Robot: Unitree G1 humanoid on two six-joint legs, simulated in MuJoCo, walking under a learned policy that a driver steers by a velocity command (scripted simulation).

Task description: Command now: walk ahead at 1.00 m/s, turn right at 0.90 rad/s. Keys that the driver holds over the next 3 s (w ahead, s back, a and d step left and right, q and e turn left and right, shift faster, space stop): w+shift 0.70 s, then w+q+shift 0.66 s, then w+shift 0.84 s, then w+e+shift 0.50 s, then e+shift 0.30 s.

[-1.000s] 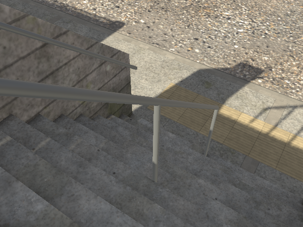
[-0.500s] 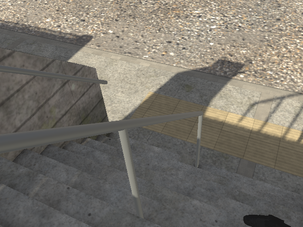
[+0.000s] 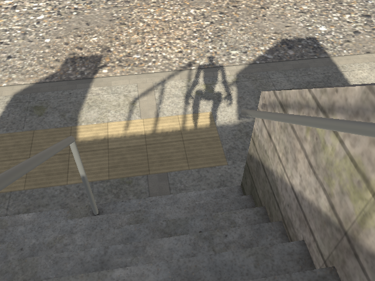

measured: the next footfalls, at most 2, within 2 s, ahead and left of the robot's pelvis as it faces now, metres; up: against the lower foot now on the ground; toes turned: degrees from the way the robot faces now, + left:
left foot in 0.24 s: +0.23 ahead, +0.17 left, -0.21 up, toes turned -8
right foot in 0.66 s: +0.53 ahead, -0.06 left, -0.41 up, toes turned -12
